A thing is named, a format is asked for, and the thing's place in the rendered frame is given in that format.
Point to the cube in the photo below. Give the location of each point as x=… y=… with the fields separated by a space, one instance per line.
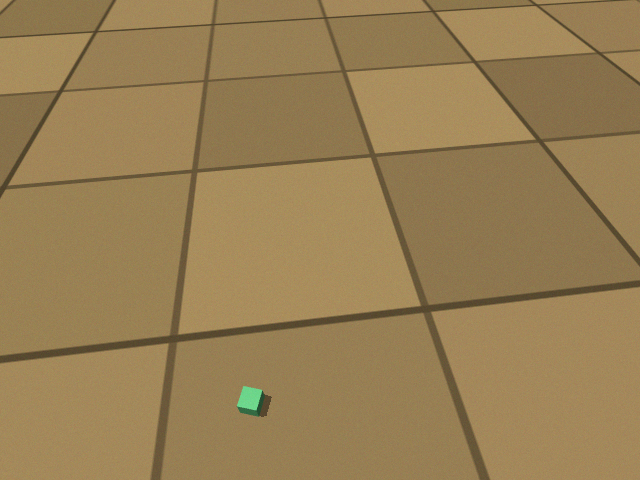
x=251 y=401

